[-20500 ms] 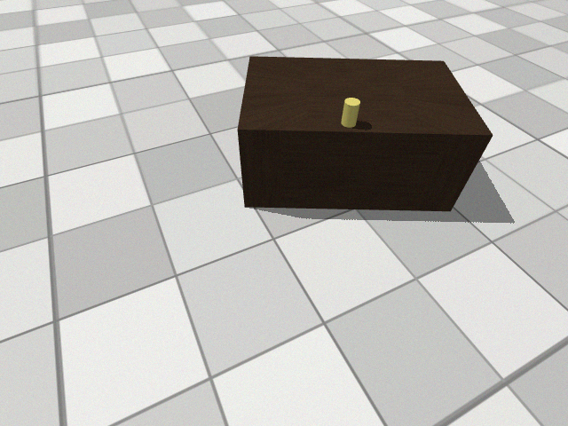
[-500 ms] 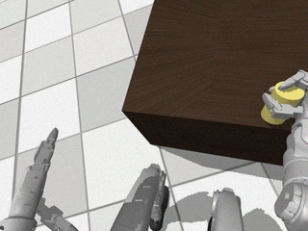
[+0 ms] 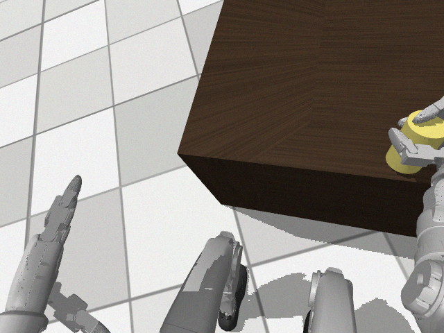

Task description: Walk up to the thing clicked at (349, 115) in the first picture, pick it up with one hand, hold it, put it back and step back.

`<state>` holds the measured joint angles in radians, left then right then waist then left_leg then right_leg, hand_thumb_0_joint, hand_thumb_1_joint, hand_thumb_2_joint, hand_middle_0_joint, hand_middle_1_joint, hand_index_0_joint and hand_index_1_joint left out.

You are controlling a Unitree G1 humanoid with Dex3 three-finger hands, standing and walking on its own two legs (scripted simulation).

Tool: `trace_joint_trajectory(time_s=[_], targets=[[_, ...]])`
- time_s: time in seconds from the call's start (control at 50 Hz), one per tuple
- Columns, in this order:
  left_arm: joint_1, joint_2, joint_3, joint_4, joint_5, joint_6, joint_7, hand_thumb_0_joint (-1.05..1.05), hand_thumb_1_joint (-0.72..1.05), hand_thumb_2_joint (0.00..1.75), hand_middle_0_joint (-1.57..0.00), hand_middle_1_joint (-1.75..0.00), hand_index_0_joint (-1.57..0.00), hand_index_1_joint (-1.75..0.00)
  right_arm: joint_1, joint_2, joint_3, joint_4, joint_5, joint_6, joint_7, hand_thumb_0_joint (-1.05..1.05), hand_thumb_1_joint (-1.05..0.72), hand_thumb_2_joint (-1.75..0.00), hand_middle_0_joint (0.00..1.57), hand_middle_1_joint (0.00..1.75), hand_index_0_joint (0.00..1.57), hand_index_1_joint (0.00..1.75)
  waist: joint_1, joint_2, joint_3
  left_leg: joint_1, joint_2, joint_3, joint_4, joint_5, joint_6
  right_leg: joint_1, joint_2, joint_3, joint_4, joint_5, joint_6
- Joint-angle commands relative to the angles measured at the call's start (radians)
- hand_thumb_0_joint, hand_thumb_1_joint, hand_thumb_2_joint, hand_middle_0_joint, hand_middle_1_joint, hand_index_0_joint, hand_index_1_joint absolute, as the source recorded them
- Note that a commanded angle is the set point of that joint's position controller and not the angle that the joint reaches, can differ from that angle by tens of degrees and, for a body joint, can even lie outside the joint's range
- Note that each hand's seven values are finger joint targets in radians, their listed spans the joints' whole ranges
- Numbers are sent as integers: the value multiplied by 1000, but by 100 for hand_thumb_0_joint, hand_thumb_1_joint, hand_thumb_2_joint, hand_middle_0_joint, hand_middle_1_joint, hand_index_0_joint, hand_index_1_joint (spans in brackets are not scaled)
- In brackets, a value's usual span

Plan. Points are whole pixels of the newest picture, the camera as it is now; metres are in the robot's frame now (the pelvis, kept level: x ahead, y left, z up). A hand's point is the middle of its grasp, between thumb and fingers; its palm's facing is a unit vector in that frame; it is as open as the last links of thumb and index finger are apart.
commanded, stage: loosen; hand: right
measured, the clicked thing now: (415, 143) +0.50 -0.20 -0.06
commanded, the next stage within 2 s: open in 0.06 s
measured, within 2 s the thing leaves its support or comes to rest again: rests again in 0.32 s
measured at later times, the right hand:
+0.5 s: hand (416, 139) +0.50 -0.20 -0.04, palm faces +0.15 +0.99 +0.01, open 12.1 cm
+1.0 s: hand out of the picture +0.50 -0.25 +0.05, palm faces +0.19 +0.98 -0.01, open 16.6 cm
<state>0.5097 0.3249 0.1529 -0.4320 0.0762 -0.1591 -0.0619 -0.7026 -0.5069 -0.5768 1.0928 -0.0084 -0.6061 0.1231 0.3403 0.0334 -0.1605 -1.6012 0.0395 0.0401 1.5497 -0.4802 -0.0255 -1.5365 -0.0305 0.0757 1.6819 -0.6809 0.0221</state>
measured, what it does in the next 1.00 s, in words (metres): stands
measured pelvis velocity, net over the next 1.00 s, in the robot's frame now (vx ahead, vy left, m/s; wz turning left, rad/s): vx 0.01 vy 0.00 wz -0.01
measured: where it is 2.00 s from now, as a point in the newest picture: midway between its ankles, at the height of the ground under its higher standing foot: outside the picture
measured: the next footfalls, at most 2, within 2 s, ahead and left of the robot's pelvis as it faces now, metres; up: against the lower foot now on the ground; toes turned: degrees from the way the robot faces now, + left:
none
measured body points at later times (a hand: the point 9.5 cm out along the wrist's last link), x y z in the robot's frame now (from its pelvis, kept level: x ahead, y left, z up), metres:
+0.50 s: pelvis +0.00 +0.00 +0.00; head +0.18 -0.07 +0.40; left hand +0.17 +0.26 +0.12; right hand +0.48 -0.25 -0.04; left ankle +0.11 +0.14 -0.53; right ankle +0.04 -0.13 -0.53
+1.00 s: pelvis +0.01 +0.00 +0.04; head +0.16 -0.06 +0.46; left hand +0.17 +0.26 +0.12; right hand +0.48 -0.30 +0.05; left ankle +0.11 +0.14 -0.53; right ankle +0.04 -0.13 -0.53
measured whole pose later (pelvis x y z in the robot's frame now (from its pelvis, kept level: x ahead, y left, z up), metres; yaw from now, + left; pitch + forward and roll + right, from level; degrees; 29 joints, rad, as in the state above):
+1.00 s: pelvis +0.01 +0.00 +0.04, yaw +0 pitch +27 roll +4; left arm 0.53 0.30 0.10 -0.30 0.06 -0.13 -0.04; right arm -0.67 -0.55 -0.59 0.99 0.02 -0.46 0.18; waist 0.29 0.02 -0.17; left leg -1.44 0.04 0.05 1.42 -0.46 -0.03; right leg -1.38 -0.03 0.07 1.56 -0.65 0.02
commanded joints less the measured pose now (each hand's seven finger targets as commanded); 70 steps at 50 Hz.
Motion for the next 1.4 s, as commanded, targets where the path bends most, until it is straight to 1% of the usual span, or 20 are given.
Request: trace_joint_trajectory(time_s=[0.0, 0.24, 0.6, 0.7, 0.8, 0.84, 0.92, 1.0, 1.02, 1.06, 1.08, 1.12, 1.14, 1.16, 1.2, 1.22, 1.26, 1.3, 1.32, 1.38], targets=[[86, 156, 143, -162, -24, -45, 24, 0, -52, 2, -5, -6, -7, -4, -272, -175, 13, -137, 2, -35, -3, 0, -24, -98, 120, 113, 122, 113, -8, -256, -477, 415, -40, -6, -151, 113, 52, 237, 27, -24, -266, 184, -25], [86, 171, 157, -189, -26, -42, 23, 0, -55, 5, -6, -6, -6, -6, -278, -182, 6, -166, -4, -20, -11, 0, 37, -41, 82, 64, 84, 64, -11, -267, -498, 391, -42, 16, -132, 108, 56, 270, 26, -12, -276, 192, -20], [92, 172, 167, -168, -19, -47, 28, 0, -52, 3, -5, -6, -6, -5, -302, -210, 0, -206, -6, -45, -14, 0, 39, -33, 30, 35, 32, 35, 1, -298, -531, 434, -40, 2, -139, 171, 54, 296, 27, -24, -248, 259, -19], [100, 161, 144, -188, -23, -43, 26, 0, -52, 2, -5, -5, -6, -4, -311, -299, -48, -286, -5, -38, -7, 0, 46, -25, 22, 27, 24, 27, -46, -336, -593, 512, -38, -14, -168, 160, 53, 328, 28, -33, -278, 249, -15], [102, 146, 113, -141, -26, -37, 30, 0, -52, 3, -5, -5, -6, -4, -309, -336, -50, -375, 8, 7, 19, 0, 48, -18, 17, 19, 17, 19, -84, -402, -628, 530, -41, -3, -199, 178, 57, 454, 25, -34, -332, 293, -4], [111, 122, 100, -63, -30, -31, 33, 0, -53, 3, -5, -5, -6, -4, -275, -270, -17, -309, 25, 39, 42, 0, 50, -13, 12, 13, 12, 13, -75, -379, -516, 504, -42, 2, -225, 169, 57, 443, 23, -31, -355, 291, -5], [39, 143, 79, -75, -32, -29, 50, 0, -54, 4, -5, -5, -6, -5, -336, -258, 8, -335, 43, 81, 69, 0, 52, -9, 7, 9, 7, 9, -70, -325, -539, 539, -41, 10, -269, 171, 53, 502, 17, -18, -399, 293, -7], [31, 137, 66, -6, -39, -19, 64, 0, -57, 6, -7, -8, -6, -8, -338, -234, 40, -225, 47, 126, 74, 0, 47, -7, 5, 6, 6, 5, -63, -218, -417, 562, -40, 0, -342, 108, 46, 452, 16, -9, -453, 204, -21], [5, 178, 83, -69, -56, 17, 72, 0, -55, 5, -7, -7, -7, -7, -255, -487, -4, -134, -68, 210, 15, 0, 50, -6, 5, 6, 6, 6, -141, -216, -484, 701, -42, -24, -410, 94, 45, 539, 18, -25, -530, 219, -15], [105, 140, 59, 6, -52, 58, 64, 0, -55, 4, -6, -6, -6, -6, -414, -320, 96, -220, -51, 255, -38, 0, 53, -5, 5, 6, 6, 6, -101, -273, -433, 692, -47, -19, -443, 106, 46, 573, 21, -31, -571, 205, -15], [119, 125, 54, 56, -54, 72, 62, 0, -54, 4, -6, -6, -6, -6, -372, -256, 139, -151, -53, 284, -47, 0, 55, -5, 4, 6, 6, 6, -101, -257, -383, 651, -52, -3, -449, 107, 45, 595, 17, -28, -586, 212, -14], [121, 109, 24, 151, -63, 88, 62, 0, -55, 5, -7, -6, -6, -7, -400, -417, 76, -176, -71, 323, -90, 0, 51, -5, 5, 6, 6, 6, -146, -258, -391, 676, -58, 10, -471, 142, 46, 638, 18, -33, -602, 272, -13], [63, 132, 32, 136, -64, 98, 64, 0, -53, 5, -6, -6, -6, -6, -410, -515, 26, -189, -84, 336, -112, 0, 52, -5, 5, 6, 6, 6, -168, -245, -425, 716, -57, 12, -479, 151, 46, 655, 13, -32, -609, 299, -14], [13, 137, 29, 133, -62, 109, 67, 0, -45, 8, -5, -4, -5, -5, -404, -516, 30, -186, -88, 349, -124, 0, 48, -6, 5, 6, 6, 6, -191, -253, -440, 751, -54, 12, -490, 165, 47, 680, 11, -32, -629, 324, -10], [-7, 125, 25, 188, -59, 120, 69, 0, -29, 21, -10, -11, -11, -10, -443, -411, 94, -164, -83, 367, -134, 0, 50, -9, 6, 6, 6, 6, -175, -256, -431, 768, -57, 15, -519, 197, 50, 731, 9, -37, -657, 365, -9], [-35, 131, 19, 207, -63, 123, 75, 0, -21, 29, -11, -16, -11, -16, -435, -444, 75, -143, -83, 374, -148, 0, 55, -6, 5, 5, 5, 5, -187, -239, -425, 791, -60, 20, -538, 207, 48, 745, 9, -39, -670, 377, -10], [-131, 94, -58, 187, -64, 121, 79, 0, -5, 45, -12, -17, -12, -17, -507, -398, 138, -122, -87, 381, -162, 0, 49, -9, 6, 6, 6, 6, -179, -205, -440, 852, -62, 18, -569, 231, 45, 756, 7, -45, -689, 399, -11], [-134, 82, -92, 223, -63, 132, 85, 0, 11, 50, -13, -18, -13, -18, -443, -407, 120, -29, -89, 394, -176, 0, 54, -6, 5, 5, 5, 5, -188, -179, -426, 901, -61, 18, -599, 268, 41, 770, 5, -51, -706, 446, -10], [-152, 30, -156, 199, -66, 131, 80, 0, 19, 53, -14, -19, -14, -19, -448, -359, 161, -52, -87, 395, -173, 0, 54, -6, 5, 6, 5, 6, -199, -190, -465, 945, -61, 17, -605, 309, 40, 802, 6, -57, -717, 493, -7], [-70, 56, -161, 227, -70, 159, 74, 0, 31, 56, -14, -20, -14, -20, -279, -396, 124, -4, -83, 426, -172, 0, 53, -6, 5, 6, 5, 6, -218, -184, -431, 1027, -60, 19, -632, 412, 40, 846, 10, -70, -751, 611, 1]])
